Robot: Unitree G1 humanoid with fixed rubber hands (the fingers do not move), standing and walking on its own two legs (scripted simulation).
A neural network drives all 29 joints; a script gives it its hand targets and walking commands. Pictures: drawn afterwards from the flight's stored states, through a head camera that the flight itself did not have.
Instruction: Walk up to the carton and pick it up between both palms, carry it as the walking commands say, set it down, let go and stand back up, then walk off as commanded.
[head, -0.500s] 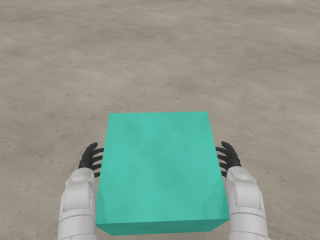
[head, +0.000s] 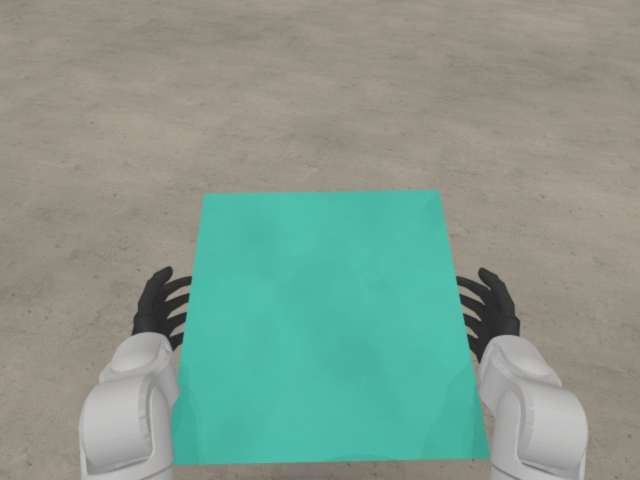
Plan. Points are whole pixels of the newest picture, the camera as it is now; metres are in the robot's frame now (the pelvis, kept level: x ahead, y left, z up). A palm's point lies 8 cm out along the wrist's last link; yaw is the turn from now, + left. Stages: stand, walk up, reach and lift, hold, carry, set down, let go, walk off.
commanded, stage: carry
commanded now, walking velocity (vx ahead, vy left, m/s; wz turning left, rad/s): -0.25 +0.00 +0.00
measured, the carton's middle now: (324, 330) +0.30 -0.01 +0.02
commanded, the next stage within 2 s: none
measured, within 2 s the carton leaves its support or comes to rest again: neither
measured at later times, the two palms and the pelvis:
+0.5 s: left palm (150, 452) +0.14 +0.14 +0.12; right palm (577, 446) +0.13 -0.22 +0.11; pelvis -0.10 -0.03 +0.01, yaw +0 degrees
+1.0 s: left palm (120, 460) +0.14 +0.17 +0.11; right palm (539, 429) +0.15 -0.19 +0.11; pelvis -0.10 -0.02 +0.01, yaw +0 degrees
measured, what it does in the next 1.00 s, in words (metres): walks backwards: left foot, then right foot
